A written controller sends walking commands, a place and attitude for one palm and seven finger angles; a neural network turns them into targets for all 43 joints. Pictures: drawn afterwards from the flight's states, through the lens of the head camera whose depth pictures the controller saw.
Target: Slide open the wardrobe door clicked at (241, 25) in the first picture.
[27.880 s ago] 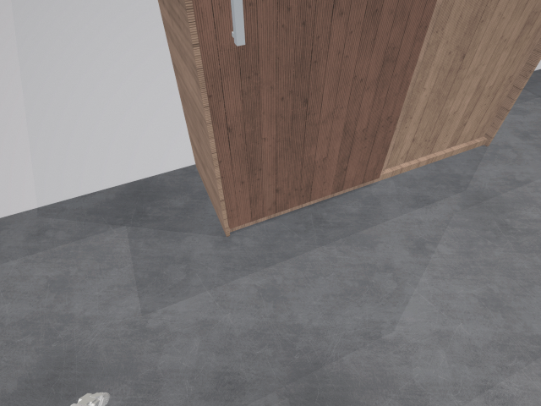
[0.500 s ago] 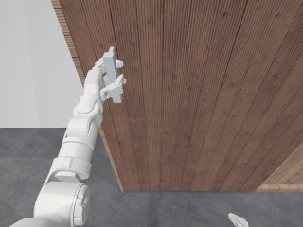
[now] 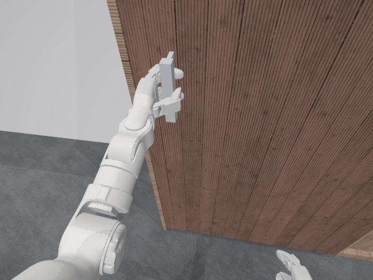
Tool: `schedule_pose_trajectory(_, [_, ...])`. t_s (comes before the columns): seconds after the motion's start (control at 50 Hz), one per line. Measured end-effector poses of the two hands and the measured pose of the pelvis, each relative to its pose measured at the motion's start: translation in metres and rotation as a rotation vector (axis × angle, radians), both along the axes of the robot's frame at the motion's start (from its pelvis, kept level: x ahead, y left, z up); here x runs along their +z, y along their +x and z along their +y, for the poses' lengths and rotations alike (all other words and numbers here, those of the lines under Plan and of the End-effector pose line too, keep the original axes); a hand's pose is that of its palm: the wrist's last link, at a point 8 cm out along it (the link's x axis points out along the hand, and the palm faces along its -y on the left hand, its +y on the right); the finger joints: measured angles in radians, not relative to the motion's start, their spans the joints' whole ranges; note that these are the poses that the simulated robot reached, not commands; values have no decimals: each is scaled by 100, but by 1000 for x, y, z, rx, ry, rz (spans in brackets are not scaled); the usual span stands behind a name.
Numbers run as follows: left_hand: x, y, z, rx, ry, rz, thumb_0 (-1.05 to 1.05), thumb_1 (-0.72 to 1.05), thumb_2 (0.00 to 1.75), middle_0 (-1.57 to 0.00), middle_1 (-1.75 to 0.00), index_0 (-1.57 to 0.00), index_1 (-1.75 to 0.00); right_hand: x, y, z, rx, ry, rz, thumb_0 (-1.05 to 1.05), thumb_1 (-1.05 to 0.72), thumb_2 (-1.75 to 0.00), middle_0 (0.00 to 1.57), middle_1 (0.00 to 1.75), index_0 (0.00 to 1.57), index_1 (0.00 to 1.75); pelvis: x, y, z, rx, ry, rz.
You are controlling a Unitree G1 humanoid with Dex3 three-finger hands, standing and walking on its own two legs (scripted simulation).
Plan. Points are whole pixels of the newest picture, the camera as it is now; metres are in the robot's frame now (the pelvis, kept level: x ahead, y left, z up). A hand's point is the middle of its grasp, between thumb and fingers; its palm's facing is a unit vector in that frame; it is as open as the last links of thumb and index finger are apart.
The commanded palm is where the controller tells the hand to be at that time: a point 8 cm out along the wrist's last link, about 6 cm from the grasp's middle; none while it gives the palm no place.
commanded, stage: tug the door sideways, standing still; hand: left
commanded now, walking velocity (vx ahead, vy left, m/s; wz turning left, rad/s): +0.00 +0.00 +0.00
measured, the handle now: (171, 88) +0.48 +0.07 +0.19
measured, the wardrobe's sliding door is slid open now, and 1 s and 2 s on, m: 0.00 0.07 0.41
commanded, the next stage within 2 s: step sideways, sliding the door along in 0.20 s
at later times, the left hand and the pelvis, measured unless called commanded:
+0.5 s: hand (188, 105) +0.42 +0.03 +0.18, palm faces -0.13 -0.98 -0.11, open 6.4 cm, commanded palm +0.41 +0.08 +0.19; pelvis -0.03 +0.01 -0.01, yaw -5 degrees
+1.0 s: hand (213, 106) +0.42 -0.02 +0.18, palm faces -0.01 -1.00 -0.06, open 6.2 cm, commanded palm +0.40 -0.03 +0.18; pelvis +0.00 -0.12 -0.01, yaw -4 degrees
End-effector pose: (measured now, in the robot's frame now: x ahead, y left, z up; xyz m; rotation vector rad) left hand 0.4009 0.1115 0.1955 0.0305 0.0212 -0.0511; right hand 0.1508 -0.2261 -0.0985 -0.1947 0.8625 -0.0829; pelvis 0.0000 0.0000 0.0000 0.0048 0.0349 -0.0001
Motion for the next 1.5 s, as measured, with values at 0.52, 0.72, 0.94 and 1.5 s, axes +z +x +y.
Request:
schedule_pose_trajectory(0.52, [-9,4,-24,-94,65,-187,-6,67,80,-41,-137,-24,-138,-28,-100,-11,-210,-23,102,1,-91,-90,20,30,20,30,-11,-27,2,-87,-7,-37])
schedule_pose_trajectory(0.72, [-14,3,-44,-30,52,-251,-6,68,84,-45,-139,-23,-139,-45,-80,-53,-160,-38,152,1,-91,-90,20,30,20,30,-22,-21,-39,-53,-32,-79])
schedule_pose_trajectory(0.94, [-19,3,-68,-13,14,-319,-6,72,86,-45,-140,-19,-140,-22,-1,-83,-55,-8,73,1,-91,-90,20,30,20,30,-11,-9,-89,-83,-44,-74])
schedule_pose_trajectory(1.5, [-23,-11,-207,256,121,-405,-7,70,85,-46,-140,-19,-128,-33,137,-257,162,92,-97,1,-91,-90,20,30,20,30,-29,58,-305,66,-11,-55])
